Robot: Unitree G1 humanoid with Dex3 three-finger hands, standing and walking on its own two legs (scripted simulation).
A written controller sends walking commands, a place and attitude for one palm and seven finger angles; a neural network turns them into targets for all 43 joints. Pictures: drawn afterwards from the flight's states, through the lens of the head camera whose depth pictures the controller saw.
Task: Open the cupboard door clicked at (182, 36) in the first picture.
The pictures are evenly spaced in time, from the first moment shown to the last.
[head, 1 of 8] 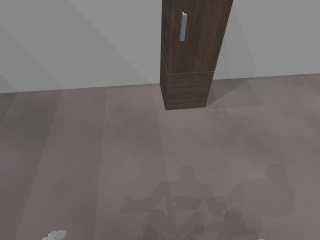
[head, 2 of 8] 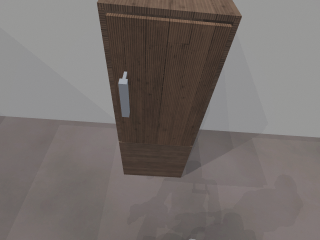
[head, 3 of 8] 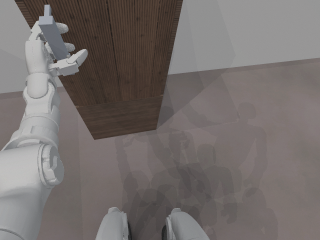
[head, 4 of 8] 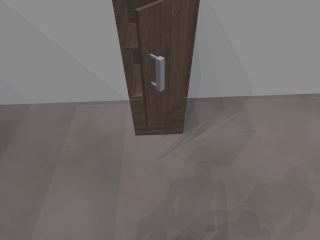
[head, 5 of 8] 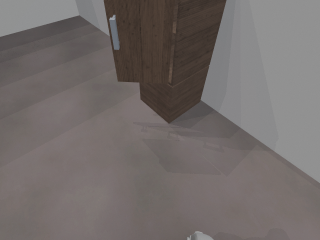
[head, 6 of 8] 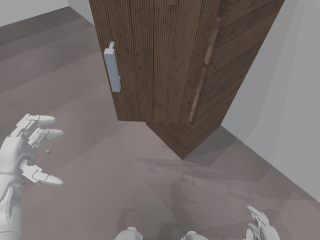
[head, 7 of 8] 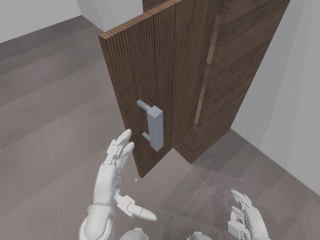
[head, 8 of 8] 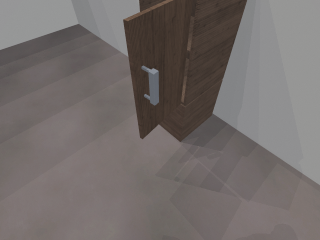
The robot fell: no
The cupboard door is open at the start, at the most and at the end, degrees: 0 97 97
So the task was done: yes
